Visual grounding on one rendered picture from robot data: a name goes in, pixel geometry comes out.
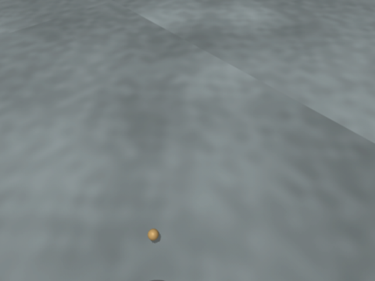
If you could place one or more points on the ball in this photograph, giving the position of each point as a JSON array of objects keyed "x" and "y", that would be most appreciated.
[{"x": 153, "y": 234}]

